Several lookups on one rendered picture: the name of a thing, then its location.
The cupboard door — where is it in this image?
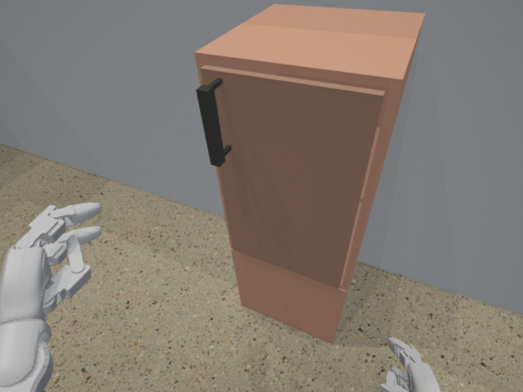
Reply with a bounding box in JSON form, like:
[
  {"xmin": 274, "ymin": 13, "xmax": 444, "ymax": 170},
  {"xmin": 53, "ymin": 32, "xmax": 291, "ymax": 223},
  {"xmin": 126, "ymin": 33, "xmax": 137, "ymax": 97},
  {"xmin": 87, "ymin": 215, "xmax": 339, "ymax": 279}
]
[{"xmin": 200, "ymin": 65, "xmax": 385, "ymax": 289}]

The handle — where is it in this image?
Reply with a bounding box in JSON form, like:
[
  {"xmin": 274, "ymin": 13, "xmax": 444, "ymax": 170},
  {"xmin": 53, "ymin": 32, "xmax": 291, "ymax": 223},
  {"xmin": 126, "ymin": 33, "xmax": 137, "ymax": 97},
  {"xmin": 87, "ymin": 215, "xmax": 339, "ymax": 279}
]
[{"xmin": 196, "ymin": 78, "xmax": 231, "ymax": 167}]

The robot right hand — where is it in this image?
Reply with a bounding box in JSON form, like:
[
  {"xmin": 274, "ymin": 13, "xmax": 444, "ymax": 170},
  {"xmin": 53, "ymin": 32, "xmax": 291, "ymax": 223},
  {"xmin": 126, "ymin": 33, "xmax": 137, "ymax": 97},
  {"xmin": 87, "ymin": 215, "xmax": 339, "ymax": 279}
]
[{"xmin": 381, "ymin": 337, "xmax": 441, "ymax": 392}]

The left robot forearm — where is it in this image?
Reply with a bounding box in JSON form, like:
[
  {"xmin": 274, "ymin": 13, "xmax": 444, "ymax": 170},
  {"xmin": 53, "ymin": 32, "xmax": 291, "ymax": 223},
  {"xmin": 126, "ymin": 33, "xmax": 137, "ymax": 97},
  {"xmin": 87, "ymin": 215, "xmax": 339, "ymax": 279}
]
[{"xmin": 0, "ymin": 318, "xmax": 54, "ymax": 392}]

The robot left hand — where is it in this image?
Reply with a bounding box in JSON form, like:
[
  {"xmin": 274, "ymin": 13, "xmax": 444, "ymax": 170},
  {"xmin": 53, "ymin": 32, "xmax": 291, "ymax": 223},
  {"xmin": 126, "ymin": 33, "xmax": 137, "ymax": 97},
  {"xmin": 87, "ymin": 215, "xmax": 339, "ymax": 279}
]
[{"xmin": 0, "ymin": 203, "xmax": 101, "ymax": 324}]

